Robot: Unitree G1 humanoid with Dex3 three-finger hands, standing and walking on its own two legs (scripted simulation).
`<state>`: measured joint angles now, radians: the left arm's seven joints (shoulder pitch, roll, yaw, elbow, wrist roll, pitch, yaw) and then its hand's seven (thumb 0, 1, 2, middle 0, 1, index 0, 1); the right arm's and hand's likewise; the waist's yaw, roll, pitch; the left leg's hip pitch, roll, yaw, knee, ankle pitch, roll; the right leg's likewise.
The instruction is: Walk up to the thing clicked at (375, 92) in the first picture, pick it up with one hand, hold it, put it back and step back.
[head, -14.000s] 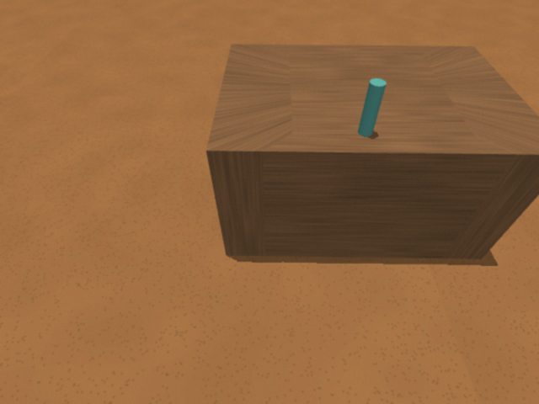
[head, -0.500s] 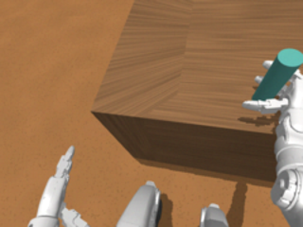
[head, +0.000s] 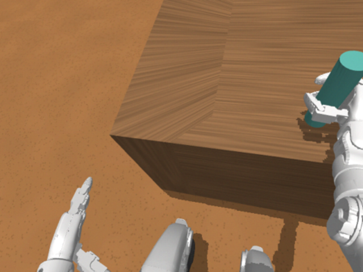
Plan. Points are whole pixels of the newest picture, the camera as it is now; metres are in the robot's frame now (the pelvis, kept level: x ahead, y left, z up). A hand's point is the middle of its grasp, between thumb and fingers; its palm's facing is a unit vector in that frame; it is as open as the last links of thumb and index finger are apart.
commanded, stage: settle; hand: right
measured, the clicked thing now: (332, 94) +0.52 -0.19 +0.05
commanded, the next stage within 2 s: lift in 0.64 s
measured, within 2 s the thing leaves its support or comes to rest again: neither
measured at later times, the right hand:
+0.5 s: hand (330, 83) +0.52 -0.18 +0.07, palm faces +0.10 +1.00 +0.02, open 6.5 cm
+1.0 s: hand (339, 78) +0.51 -0.18 +0.10, palm faces +0.09 +1.00 +0.02, open 6.5 cm
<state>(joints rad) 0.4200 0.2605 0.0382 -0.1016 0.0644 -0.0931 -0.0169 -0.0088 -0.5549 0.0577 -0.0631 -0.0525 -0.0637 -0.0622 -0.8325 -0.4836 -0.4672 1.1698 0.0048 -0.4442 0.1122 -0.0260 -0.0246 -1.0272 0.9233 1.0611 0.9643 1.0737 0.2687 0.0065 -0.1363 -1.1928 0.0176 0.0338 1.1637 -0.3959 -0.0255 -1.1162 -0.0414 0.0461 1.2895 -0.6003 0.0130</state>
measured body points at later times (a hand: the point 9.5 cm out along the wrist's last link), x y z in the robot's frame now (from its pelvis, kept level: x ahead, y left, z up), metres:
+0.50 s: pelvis +0.01 +0.01 +0.02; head +0.14 -0.02 +0.45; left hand +0.17 +0.27 +0.03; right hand +0.51 -0.23 +0.07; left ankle +0.08 +0.14 -0.62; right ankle +0.00 -0.12 -0.62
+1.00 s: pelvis +0.02 +0.00 +0.04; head +0.12 -0.02 +0.48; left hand +0.17 +0.26 +0.03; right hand +0.50 -0.23 +0.10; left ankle +0.08 +0.14 -0.62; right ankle +0.00 -0.12 -0.62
